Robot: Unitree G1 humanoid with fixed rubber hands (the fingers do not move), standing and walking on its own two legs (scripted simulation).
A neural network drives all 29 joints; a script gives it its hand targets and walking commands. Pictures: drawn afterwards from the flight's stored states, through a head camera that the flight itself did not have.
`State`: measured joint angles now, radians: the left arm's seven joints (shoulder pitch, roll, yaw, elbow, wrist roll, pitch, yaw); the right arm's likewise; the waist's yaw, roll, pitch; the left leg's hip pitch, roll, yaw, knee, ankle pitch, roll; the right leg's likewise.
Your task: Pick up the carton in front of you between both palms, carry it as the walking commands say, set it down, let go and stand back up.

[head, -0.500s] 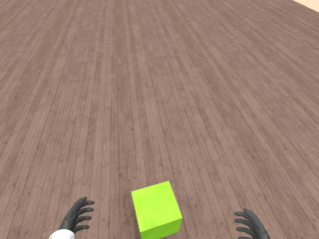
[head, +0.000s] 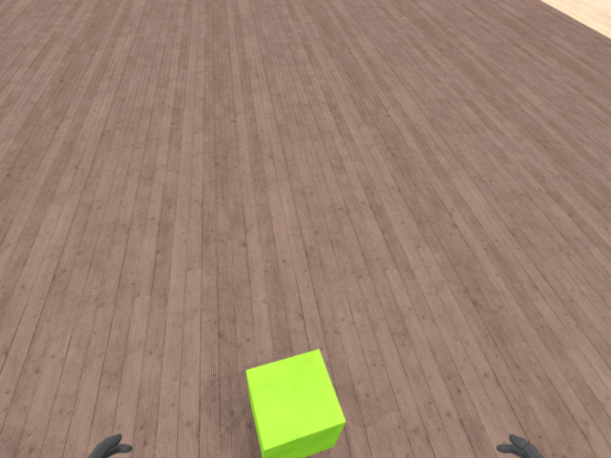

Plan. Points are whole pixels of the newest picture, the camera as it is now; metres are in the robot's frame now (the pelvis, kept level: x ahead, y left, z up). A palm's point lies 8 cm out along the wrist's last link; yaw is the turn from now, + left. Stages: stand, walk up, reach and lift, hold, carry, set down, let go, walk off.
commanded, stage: stand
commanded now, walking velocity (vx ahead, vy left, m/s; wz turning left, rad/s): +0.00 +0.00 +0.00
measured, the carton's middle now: (292, 410) +0.39 +0.01 -0.65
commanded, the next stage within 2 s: none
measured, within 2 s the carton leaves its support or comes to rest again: neither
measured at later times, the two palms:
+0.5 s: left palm out of the picture +0.11 +0.30 -0.10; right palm out of the picture +0.10 -0.30 -0.09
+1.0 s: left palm out of the picture +0.06 +0.30 -0.10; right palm out of the picture +0.08 -0.32 -0.09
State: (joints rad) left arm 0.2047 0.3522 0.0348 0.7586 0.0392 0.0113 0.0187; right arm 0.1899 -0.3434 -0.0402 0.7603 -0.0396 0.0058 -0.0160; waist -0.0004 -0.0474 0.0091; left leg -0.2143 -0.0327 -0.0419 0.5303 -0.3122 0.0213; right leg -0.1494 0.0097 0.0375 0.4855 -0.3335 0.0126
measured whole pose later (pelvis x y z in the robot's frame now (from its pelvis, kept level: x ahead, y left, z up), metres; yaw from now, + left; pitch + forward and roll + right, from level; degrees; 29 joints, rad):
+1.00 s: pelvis -0.01 -0.01 +0.01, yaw +1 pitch -2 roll +0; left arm 0.15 0.38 0.00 1.03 0.02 -0.01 0.02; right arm 0.14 -0.37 0.01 1.01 -0.01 0.00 -0.02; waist 0.00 -0.01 0.03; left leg -0.12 -0.02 -0.07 0.38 -0.22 0.00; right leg -0.05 0.01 0.01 0.34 -0.24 0.00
